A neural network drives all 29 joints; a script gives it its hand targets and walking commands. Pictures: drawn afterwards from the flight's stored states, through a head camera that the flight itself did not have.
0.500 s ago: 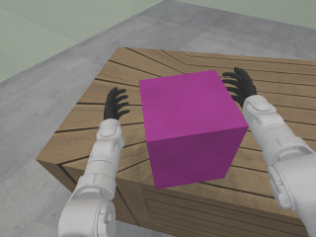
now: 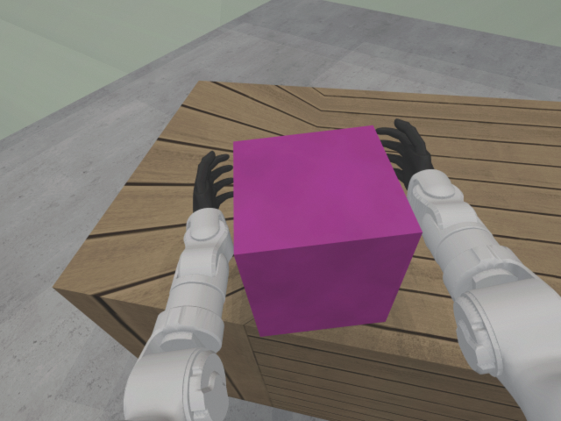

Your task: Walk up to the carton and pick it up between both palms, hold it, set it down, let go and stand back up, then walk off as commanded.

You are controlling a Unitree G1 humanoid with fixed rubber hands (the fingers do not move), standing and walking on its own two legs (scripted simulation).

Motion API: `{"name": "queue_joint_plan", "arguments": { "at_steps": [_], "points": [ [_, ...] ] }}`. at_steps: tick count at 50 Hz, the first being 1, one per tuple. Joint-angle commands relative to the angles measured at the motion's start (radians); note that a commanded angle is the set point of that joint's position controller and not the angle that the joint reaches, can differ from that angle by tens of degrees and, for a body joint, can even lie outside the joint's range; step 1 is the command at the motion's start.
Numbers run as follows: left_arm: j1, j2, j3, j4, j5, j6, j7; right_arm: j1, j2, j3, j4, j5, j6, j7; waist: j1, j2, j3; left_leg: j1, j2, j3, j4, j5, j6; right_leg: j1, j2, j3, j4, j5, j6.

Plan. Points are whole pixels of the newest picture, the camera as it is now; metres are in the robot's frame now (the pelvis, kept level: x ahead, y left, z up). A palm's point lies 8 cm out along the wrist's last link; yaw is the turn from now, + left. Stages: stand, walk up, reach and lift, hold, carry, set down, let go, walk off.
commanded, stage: reach and lift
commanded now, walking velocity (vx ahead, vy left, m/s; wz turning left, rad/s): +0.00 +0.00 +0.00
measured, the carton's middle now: (313, 236) +0.39 +0.06 +0.03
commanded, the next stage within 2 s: none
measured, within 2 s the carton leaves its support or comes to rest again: leaves its support in 1.38 s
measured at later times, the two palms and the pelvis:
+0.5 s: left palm (203, 211) +0.36 +0.22 +0.10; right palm (416, 175) +0.45 -0.07 +0.13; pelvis +0.01 -0.01 +0.00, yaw +1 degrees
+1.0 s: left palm (202, 211) +0.36 +0.22 +0.10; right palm (414, 175) +0.45 -0.07 +0.13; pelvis +0.01 -0.01 +0.01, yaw +2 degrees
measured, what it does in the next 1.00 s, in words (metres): stands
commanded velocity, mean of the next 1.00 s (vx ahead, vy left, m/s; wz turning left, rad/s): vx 0.00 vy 0.00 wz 0.00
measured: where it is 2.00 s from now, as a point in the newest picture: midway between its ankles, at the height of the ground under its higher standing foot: outside the picture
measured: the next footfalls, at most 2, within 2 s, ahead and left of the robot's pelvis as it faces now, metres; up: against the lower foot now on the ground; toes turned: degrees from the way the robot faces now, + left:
none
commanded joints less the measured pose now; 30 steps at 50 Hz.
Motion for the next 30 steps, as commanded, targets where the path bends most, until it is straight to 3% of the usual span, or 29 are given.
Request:
{"name": "queue_joint_plan", "arguments": {
  "at_steps": [1, 4, 8, 10, 23, 30],
  "points": [
    [-0.359, -0.021, -0.043, -0.152, 0.027, -0.026, -0.027, -0.362, 0.11, 0.004, -0.152, -0.04, -0.034, 0.019, 0.041, -0.061, -0.408, 0.177, -0.101, 0.099, 0.043, 0.439, 0.015, 0.251, 0.014, -0.008, -0.006, 0.24, 0.02],
    [-0.371, -0.11, -0.03, -0.158, 0.074, -0.024, -0.061, -0.359, 0.215, -0.037, -0.15, -0.111, -0.043, 0.044, 0.031, -0.055, -0.391, 0.204, -0.104, 0.104, 0.025, 0.442, 0.016, 0.262, 0.009, -0.016, -0.012, 0.245, 0.021],
    [-0.393, -0.394, -0.034, -0.145, 0.211, -0.005, -0.175, -0.357, 0.564, -0.11, -0.152, -0.311, -0.072, 0.129, 0.004, -0.062, -0.366, 0.229, -0.108, 0.119, -0.005, 0.464, 0.025, 0.303, -0.009, -0.035, -0.014, 0.317, 0.026],
    [-0.355, -0.419, -0.047, -0.149, 0.236, 0.005, -0.196, -0.309, 0.598, -0.13, -0.146, -0.366, -0.091, 0.148, -0.001, -0.064, -0.366, 0.243, -0.106, 0.125, -0.012, 0.488, 0.027, 0.323, -0.011, -0.043, -0.011, 0.362, 0.03],
    [-0.266, -0.4, -0.114, -0.168, 0.224, 0.064, -0.216, -0.25, 0.574, -0.08, -0.145, -0.348, -0.106, 0.156, 0.025, -0.051, -0.239, 0.291, -0.093, 0.135, -0.047, 0.437, 0.048, 0.272, -0.012, -0.044, -0.055, 0.298, 0.025],
    [-0.274, -0.413, -0.124, -0.187, 0.216, 0.064, -0.226, -0.248, 0.597, -0.066, -0.171, -0.343, -0.106, 0.146, 0.012, -0.052, -0.271, 0.283, -0.096, 0.135, -0.05, 0.416, 0.051, 0.29, -0.02, -0.043, -0.048, 0.347, 0.034]
  ]
}}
